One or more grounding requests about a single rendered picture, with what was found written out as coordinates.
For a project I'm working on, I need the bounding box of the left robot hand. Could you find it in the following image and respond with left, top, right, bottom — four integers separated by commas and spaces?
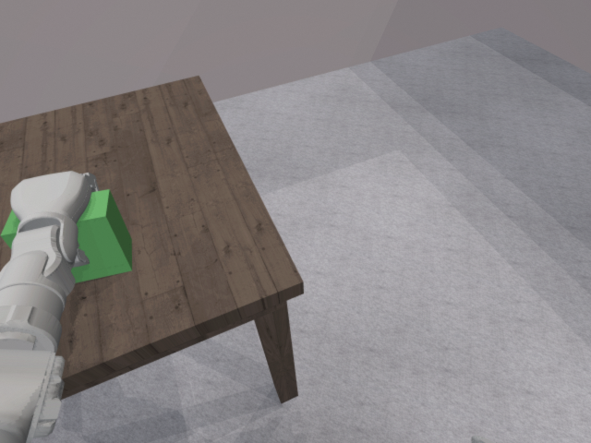
10, 171, 100, 268

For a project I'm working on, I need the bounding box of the table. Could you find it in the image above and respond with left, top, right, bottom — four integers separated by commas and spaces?
0, 76, 304, 404

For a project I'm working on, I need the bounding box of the sponge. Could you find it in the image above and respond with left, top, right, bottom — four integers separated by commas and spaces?
0, 189, 132, 283

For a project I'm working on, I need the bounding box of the left robot upper arm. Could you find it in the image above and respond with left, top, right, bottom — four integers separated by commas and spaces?
0, 349, 65, 443

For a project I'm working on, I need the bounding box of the left robot forearm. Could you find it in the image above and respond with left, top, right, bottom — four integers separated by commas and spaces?
0, 212, 78, 354

